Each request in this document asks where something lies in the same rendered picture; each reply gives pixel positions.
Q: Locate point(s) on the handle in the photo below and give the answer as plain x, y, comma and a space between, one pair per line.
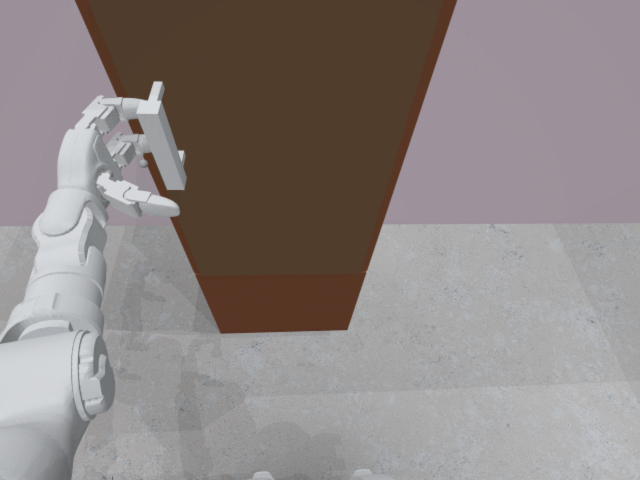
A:
155, 125

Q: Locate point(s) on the left robot upper arm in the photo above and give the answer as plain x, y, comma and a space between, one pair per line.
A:
51, 387

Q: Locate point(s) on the left robot forearm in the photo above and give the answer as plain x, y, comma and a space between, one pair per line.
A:
66, 286

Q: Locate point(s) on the left robot hand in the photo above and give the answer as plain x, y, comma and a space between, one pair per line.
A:
84, 158

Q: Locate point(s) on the cupboard door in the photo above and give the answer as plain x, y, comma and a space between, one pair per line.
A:
290, 114

